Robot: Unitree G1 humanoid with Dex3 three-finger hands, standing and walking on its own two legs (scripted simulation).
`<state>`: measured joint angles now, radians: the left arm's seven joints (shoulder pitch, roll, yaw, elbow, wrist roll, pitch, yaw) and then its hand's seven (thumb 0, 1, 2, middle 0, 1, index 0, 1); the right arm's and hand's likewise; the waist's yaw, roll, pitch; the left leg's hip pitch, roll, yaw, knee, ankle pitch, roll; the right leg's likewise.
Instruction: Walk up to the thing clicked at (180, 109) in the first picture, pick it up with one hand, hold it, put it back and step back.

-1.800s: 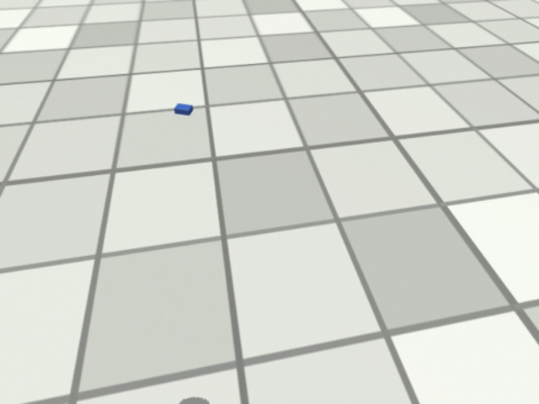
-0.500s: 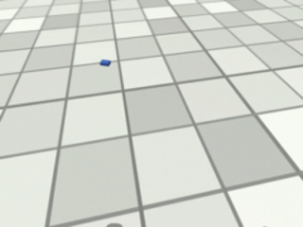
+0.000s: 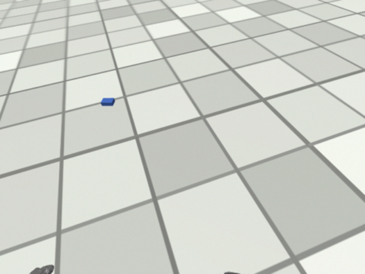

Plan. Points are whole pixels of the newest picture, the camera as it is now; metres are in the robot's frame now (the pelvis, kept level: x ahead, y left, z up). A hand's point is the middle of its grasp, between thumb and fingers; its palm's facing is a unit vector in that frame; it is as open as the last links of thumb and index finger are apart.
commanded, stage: walk up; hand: left
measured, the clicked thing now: (107, 101) +1.70 +0.66 -0.73
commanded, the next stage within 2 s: none
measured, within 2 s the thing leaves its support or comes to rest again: neither
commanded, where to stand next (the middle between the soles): +1.29 +0.53 m, yaw -10 degrees
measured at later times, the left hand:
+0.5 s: hand (36, 225) +0.32 +0.43 -0.14, palm faces -0.09 -0.91 -0.41, open 7.4 cm
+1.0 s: hand (59, 134) +0.65 +0.45 -0.09, palm faces -0.06 -0.89 -0.44, open 7.4 cm
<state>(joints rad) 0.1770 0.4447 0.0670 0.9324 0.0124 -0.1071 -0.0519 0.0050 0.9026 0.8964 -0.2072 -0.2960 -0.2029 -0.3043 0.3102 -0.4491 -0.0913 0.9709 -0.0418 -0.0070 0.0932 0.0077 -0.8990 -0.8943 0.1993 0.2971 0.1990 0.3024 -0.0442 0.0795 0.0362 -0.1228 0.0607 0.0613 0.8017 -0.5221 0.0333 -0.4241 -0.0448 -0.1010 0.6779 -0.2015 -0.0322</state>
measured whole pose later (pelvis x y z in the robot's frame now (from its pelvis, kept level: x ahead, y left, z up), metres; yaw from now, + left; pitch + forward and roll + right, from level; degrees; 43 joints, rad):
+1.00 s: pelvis +0.52 +0.18 +0.02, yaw -4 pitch -3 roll -2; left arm 0.21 0.38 0.04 0.88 0.00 -0.11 0.00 0.00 0.90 0.90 -0.21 -0.30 -0.21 -0.30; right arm 0.27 -0.42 -0.06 0.86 -0.03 0.00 0.08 0.01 -0.90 -0.89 0.20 0.30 0.20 0.30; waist -0.01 0.10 0.07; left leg -0.45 0.05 -0.07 1.14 -0.35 0.00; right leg -0.27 0.00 -0.12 0.55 -0.24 -0.04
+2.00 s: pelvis +0.95 +0.41 +0.00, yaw -6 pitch -2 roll -2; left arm 0.35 0.48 0.05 0.90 0.03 -0.10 0.02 0.00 0.90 0.90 -0.21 -0.30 -0.21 -0.31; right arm 0.21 -0.48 -0.12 0.82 -0.04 0.02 0.12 0.00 -0.90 -0.89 0.20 0.30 0.20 0.30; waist 0.01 0.06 0.05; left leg -0.46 0.12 0.02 0.74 -0.26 -0.01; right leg -0.26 -0.17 -0.04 0.73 -0.43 0.01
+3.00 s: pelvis +1.23 +0.62 +0.00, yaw -10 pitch -2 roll -1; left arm 0.20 0.42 0.05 0.93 0.01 0.01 0.00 0.01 0.90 0.90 -0.21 -0.30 -0.20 -0.30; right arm 0.25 -0.40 -0.02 0.87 -0.01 -0.05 -0.01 0.00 -0.90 -0.89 0.20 0.30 0.20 0.30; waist -0.01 -0.03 0.13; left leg -0.39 0.06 0.09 0.80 -0.39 0.03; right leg -0.48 -0.04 -0.04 0.92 -0.42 -0.04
